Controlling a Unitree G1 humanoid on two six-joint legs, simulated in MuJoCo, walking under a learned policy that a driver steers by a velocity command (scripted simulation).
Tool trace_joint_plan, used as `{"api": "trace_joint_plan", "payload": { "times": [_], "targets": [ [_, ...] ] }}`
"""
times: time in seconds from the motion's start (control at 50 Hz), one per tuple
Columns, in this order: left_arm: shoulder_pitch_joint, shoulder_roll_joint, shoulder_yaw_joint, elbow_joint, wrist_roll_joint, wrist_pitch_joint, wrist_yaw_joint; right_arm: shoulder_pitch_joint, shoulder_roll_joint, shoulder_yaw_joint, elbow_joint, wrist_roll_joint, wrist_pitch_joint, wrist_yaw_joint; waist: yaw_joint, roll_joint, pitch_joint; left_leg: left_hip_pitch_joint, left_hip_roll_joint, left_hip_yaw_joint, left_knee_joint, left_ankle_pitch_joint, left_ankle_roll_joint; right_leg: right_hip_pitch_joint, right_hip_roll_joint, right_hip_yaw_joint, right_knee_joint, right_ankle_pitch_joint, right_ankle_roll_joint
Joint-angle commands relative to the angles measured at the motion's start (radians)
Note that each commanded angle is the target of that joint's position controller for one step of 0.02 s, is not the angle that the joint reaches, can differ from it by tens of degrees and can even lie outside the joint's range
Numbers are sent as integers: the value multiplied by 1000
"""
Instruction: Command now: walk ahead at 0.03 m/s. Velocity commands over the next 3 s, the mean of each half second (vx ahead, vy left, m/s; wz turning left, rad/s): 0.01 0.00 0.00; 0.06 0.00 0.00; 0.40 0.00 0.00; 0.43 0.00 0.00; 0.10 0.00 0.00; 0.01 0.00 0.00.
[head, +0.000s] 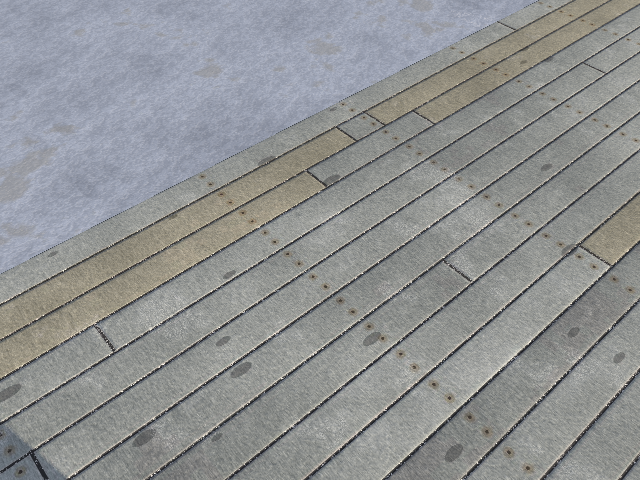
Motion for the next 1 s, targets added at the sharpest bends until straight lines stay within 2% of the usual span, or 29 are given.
{"api": "trace_joint_plan", "payload": {
  "times": [0.02, 0.08, 0.24, 0.46, 0.82, 0.84, 0.88, 0.9, 0.94, 0.96, 1.0],
  "targets": [
    [46, 76, 17, -19, 4, 1, -3, 79, -60, 0, 5, 10, -26, -2, 20, 75, 89, -154, 72, -98, -204, -114, 46, 72, -136, 177, -122, -188, 26],
    [73, 72, 13, 4, 10, -7, -6, 69, -69, 0, -2, 14, -42, -7, 33, 46, 60, -147, 76, -104, -226, -77, 47, 130, -136, 168, -87, -102, 22],
    [82, 57, -1, 41, 6, -12, -1, 130, -58, 5, 9, 12, -41, -6, 12, 7, 68, -88, 71, -91, -211, -15, 63, 92, -138, 163, -85, -72, 32],
    [116, 40, -9, 78, 6, -13, 6, 148, -42, 10, 15, 14, -42, -8, 8, 5, 72, -51, 69, -81, -200, 53, 68, 90, -143, 160, -67, -14, 35],
    [127, 24, -11, 105, 6, -11, 13, 165, -32, 14, 25, 14, -45, -13, 8, 5, 74, -18, 70, -74, -192, 131, 69, 112, -148, 153, -45, 50, 37],
    [132, 20, -12, 108, 7, -10, 12, 177, -30, 14, 29, 12, -44, -13, 5, 6, 56, -10, 62, -73, -203, 54, 73, 117, -138, 146, -44, -15, 35],
    [120, 33, -3, 98, 9, -5, 9, 193, -65, -2, 29, 9, -38, -11, -3, 39, 80, -31, 49, -94, -215, -204, 104, 70, -84, 104, 20, -227, 23],
    [110, 35, 2, 87, 14, -2, 4, 199, -86, -12, 23, 8, -32, -9, -11, 77, 114, -47, 69, -143, -242, -362, 132, 6, -53, 74, 76, -339, 17],
    [44, 15, 2, 44, 29, -6, -11, 260, -118, -31, 28, 11, -27, -5, -48, 130, 213, -29, 190, -304, -347, -578, 203, -183, -20, 7, 227, -366, 20],
    [14, 2, 0, 18, 38, -13, -18, 266, -129, -37, 29, 10, -30, -6, -54, 148, 255, -20, 251, -360, -376, -574, 235, -244, -49, 5, 296, -319, 15],
    [-32, 25, 9, -25, 35, -35, -29, 274, -127, -43, 27, -4, -45, -2, -57, 124, 261, 49, 290, -386, -378, -434, 264, -342, -92, 37, 377, -323, 4]
  ]
}}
